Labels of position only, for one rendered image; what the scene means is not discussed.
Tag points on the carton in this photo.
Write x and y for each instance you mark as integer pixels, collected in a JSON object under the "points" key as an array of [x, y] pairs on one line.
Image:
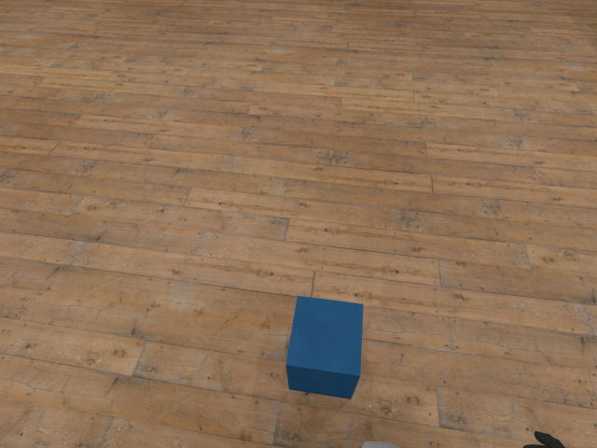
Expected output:
{"points": [[324, 353]]}

